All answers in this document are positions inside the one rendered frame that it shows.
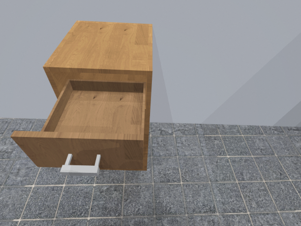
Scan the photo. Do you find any drawer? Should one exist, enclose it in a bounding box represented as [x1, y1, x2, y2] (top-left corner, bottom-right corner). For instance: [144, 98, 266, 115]
[10, 79, 146, 170]

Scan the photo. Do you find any handle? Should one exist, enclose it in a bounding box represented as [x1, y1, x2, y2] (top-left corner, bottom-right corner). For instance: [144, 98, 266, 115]
[60, 154, 101, 176]

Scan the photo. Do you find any cabinet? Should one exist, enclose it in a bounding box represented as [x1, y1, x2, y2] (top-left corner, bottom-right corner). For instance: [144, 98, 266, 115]
[43, 21, 152, 171]

